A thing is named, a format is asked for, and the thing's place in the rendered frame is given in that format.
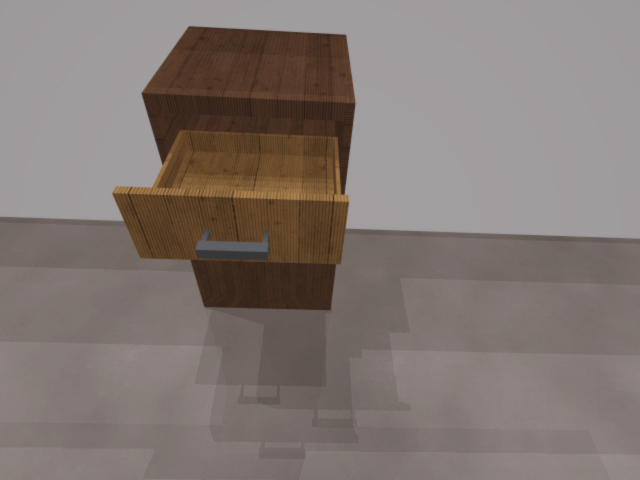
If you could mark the handle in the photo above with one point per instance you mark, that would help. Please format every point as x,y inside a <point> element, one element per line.
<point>232,250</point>

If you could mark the cabinet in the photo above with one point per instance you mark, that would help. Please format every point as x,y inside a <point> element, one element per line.
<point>265,82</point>

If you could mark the drawer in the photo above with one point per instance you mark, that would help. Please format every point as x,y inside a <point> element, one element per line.
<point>239,185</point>

